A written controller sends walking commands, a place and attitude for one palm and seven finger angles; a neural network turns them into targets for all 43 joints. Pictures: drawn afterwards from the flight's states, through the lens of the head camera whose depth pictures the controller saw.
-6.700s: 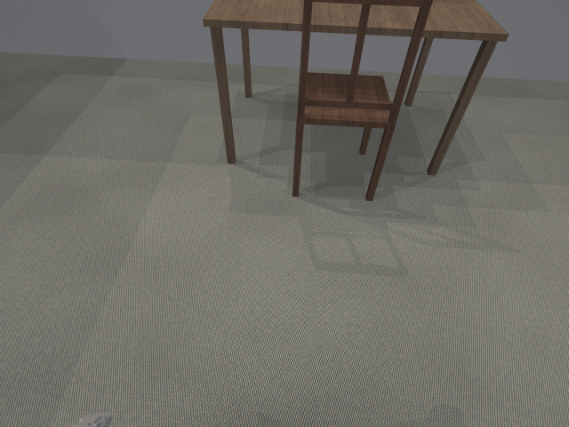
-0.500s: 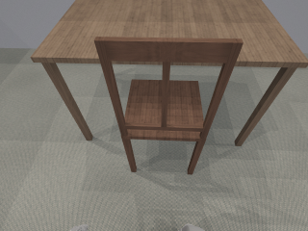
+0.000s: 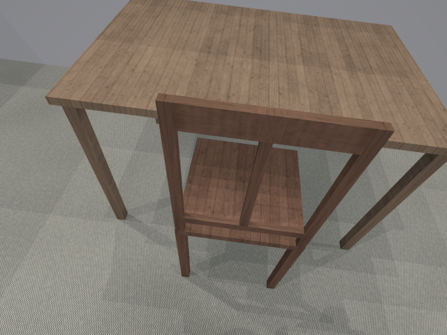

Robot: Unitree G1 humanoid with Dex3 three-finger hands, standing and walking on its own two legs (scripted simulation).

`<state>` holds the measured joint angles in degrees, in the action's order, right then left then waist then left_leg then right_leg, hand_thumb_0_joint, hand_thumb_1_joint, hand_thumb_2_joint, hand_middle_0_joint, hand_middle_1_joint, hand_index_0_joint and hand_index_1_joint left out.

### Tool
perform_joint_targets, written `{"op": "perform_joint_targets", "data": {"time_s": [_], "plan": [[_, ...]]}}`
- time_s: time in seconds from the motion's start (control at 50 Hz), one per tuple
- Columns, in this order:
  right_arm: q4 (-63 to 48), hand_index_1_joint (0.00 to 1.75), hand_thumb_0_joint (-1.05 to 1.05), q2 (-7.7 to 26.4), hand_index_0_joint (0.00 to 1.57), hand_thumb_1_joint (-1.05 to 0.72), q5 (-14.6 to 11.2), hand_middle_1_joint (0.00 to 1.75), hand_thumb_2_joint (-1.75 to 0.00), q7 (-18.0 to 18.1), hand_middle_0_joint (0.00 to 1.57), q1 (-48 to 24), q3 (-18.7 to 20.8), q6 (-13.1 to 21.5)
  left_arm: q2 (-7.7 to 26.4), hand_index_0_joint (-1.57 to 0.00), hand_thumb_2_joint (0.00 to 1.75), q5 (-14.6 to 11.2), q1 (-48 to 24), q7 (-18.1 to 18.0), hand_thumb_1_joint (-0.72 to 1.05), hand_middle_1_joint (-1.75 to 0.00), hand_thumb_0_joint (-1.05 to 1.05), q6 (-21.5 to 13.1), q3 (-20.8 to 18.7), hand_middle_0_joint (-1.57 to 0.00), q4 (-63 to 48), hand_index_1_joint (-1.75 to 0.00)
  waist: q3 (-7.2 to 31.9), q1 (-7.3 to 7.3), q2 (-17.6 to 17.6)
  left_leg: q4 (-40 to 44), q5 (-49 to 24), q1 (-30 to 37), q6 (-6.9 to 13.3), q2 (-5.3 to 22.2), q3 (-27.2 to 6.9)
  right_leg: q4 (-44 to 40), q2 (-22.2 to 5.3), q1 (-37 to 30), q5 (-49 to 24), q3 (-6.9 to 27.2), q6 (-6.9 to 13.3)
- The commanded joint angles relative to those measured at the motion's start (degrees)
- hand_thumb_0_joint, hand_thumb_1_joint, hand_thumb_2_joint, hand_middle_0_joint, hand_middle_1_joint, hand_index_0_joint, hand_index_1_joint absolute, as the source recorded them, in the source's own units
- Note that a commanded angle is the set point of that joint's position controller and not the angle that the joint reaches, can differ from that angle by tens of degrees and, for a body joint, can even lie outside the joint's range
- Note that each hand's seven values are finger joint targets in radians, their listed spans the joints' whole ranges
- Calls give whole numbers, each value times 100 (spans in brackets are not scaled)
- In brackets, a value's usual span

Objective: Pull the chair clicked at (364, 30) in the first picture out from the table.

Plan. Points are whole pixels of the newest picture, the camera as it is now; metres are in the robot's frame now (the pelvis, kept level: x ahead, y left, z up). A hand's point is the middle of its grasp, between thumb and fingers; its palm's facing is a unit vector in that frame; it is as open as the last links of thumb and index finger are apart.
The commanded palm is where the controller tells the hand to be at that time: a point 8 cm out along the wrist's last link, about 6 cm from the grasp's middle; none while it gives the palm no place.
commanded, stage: come to a stop and stand still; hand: left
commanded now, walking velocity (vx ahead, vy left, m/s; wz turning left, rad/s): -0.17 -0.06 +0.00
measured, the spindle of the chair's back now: (252, 189) +0.44 -0.03 -0.06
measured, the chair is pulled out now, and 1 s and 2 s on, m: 0.00 0.00 0.00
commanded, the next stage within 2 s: look again from close up in 1.44 s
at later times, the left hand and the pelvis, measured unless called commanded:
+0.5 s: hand out of the picture +0.02 +0.15 -0.18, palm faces +0.05 -0.97 -0.24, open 7.4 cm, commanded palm none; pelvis -0.03 -0.04 -0.02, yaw +2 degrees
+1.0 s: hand out of the picture +0.00 +0.13 -0.18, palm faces +0.06 -0.98 -0.20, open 7.4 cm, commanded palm none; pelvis +0.02 -0.04 +0.00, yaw +1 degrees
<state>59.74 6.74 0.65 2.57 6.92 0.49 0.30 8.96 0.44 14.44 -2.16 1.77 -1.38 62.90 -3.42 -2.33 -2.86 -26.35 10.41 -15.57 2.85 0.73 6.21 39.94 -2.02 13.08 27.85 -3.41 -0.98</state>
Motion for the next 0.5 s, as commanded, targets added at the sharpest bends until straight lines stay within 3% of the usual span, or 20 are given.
{"op": "perform_joint_targets", "data": {"time_s": [0.0, 0.06, 0.12, 0.14, 0.16, 0.18, 0.2, 0.22, 0.24, 0.26, 0.28, 0.3, 0.32, 0.34, 0.38, 0.42, 0.44, 0.46, 0.48], "plan": [[-272, 30, 0, 1275, 20, -90, 31, 30, -90, 96, 20, 504, 398, -133, 464, -20, 90, 33, 461, -36, 90, -30, 0, 44, -178, -20, -362, -30, 884, 267, 802, 349, -4708, 1503, 949, 1887, -1303, 1481, -11, 1087, 408, 400, -72], [-380, 30, 0, 1238, 20, -90, 49, 30, -90, 41, 20, 367, 443, -176, 398, -20, 90, 31, 364, -27, 90, -30, 0, 72, -222, -20, -520, -30, 997, 265, 1004, 408, -3703, 1192, 834, 1728, -1170, 1366, -3, 939, 244, 379, -97], [-440, 30, 0, 1173, 20, -90, 64, 30, -90, -45, 20, 167, 428, -167, 286, -20, 90, 39, 544, -13, 90, -30, 0, 48, -165, -20, -500, -30, 907, 196, 1176, 723, -1704, 558, 661, 1560, -1172, 394, -27, 304, -68, 142, -33], [-617, 30, 0, 1609, 20, -90, -46, 30, -90, -52, 20, -13, 549, -24, 590, -20, 90, 71, 1035, -115, 90, -30, 0, -112, -62, -20, -415, -30, 1273, -68, 517, -768, -2533, 937, 275, 1475, -1033, -1037, -226, 550, -806, 623, 84], [-892, 30, 0, 934, 20, -90, -45, 30, -90, -216, 20, 157, 412, -81, 842, -20, 90, 147, 686, -107, 90, -30, 0, -183, -127, -20, -829, -30, 808, 43, -800, -1178, 318, -657, -17, 539, -383, -1895, -589, 167, -924, 1361, 257], [-1014, 30, 0, 615, 20, -90, 69, 30, -90, -320, 20, 90, 288, -198, 1147, -20, 90, 150, 453, -75, 90, -30, 0, -313, -139, -20, -972, -30, 397, 143, -850, -1718, 1416, -991, -349, 103, -298, -2421, -1447, 453, -851, 2176, 754], [-1046, 30, 0, 630, 20, -90, 83, 30, -90, -348, 20, 248, 289, -192, 1286, -20, 90, 185, 312, -50, 90, -30, 0, -344, -89, -20, -1039, -30, 387, 312, 2, -2094, 1505, -341, -404, 62, -243, -2376, -1448, 1087, -531, 1992, 958], [-959, 30, 0, 597, 20, -90, 61, 30, -90, -402, 20, 486, 277, -147, 1302, -20, 90, 186, 52, -46, 90, -30, 0, -377, -114, -20, -1095, -30, 544, 441, 61, -2034, 1272, -400, -389, -94, -225, -2132, -1059, 686, -978, 1554, 892], [-979, 30, 0, 653, 20, -90, 34, 30, -90, -383, 20, 475, 246, -101, 1245, -20, 90, 135, 35, -61, 90, -30, 0, -435, -160, -20, -1052, -30, 386, 394, -963, -1830, 1228, -529, -330, -17, -324, -1926, -1022, 608, -1401, 1625, 851], [-951, 30, 0, 770, 20, -90, 25, 30, -90, -357, 20, 599, 248, -85, 1162, -20, 90, 107, -92, -61, 90, -30, 0, -432, -132, -20, -1034, -30, 218, 455, -1431, -1490, 1087, -287, -290, 91, -371, -1921, -1042, 857, -1019, 1423, 788], [-850, 30, 0, 787, 20, -90, 44, 30, -90, -346, 20, 761, 247, -85, 1106, -20, 90, 130, -204, -36, 90, -30, 0, -375, -129, -20, -1075, -30, -39, 513, -1019, -1073, 909, 270, -292, 47, -267, -1911, -882, 1387, -183, 1107, 664], [-748, 30, 0, 866, 20, -90, 63, 30, -90, -352, 20, 979, 228, -69, 1104, -20, 90, 139, -203, -13, 90, -30, 0, -299, -127, -20, -1093, -30, -207, 553, -243, -879, 1090, 553, -286, 10, -351, -1759, -674, 1835, 950, 987, 575], [-676, 30, 0, 936, 20, -90, 113, 30, -90, -363, 20, 1163, 240, -75, 1144, -20, 90, 153, -208, 9, 90, -30, 0, -211, -139, -20, -1113, -30, -444, 570, 385, -577, 1695, 264, -221, 15, -549, -1432, -378, 1937, 1605, 791, 496], [-676, 30, 0, 1041, 20, -90, 149, 30, -90, -359, 20, 1293, 260, -97, 1117, -20, 90, 152, -143, 27, 90, -30, 0, -157, -142, -20, -1142, -30, -684, 546, 710, -119, 2427, -306, -112, 103, -860, -1071, -105, 1791, 1799, 566, 421], [-740, 30, 0, 1179, 20, -90, 180, 30, -90, -323, 20, 1265, 270, -97, 953, -20, 90, 128, 219, 50, 90, -30, 0, -152, -146, -20, -1124, -30, -854, 347, 889, 694, 3038, -1227, 138, 389, -1549, -422, 277, 1087, 1179, 143, 315], [-810, 30, 0, 1248, 20, -90, 149, 30, -90, -269, 20, 997, 257, -71, 747, -20, 90, 97, 725, 78, 90, -30, 0, -200, -150, -20, -929, -30, -412, 76, 641, 726, 2959, -1437, 198, 417, -1697, -503, 309, 368, 621, 284, 340], [-831, 30, 0, 1189, 20, -90, 127, 30, -90, -253, 20, 918, 232, -52, 724, -20, 90, 102, 851, 80, 90, -30, 0, -224, -144, -20, -870, -30, -313, 1, 431, 473, 2746, -1452, 119, 259, -1485, -904, 165, 210, 677, 577, 395], [-835, 30, 0, 1053, 20, -90, 106, 30, -90, -250, 20, 891, 203, -38, 790, -20, 90, 95, 826, 79, 90, -30, 0, -246, -138, -20, -855, -30, -347, 3, 48, -36, 2348, -1345, -14, -1, -1141, -1439, -122, 371, 974, 1163, 544], [-800, 30, 0, 893, 20, -90, 92, 30, -90, -241, 20, 968, 194, -44, 926, -20, 90, 81, 687, 80, 90, -30, 0, -263, -171, -20, -880, -30, -478, 88, -388, -465, 1781, -1169, -129, -158, -763, -1938, -479, 644, 1252, 1621, 661]]}}
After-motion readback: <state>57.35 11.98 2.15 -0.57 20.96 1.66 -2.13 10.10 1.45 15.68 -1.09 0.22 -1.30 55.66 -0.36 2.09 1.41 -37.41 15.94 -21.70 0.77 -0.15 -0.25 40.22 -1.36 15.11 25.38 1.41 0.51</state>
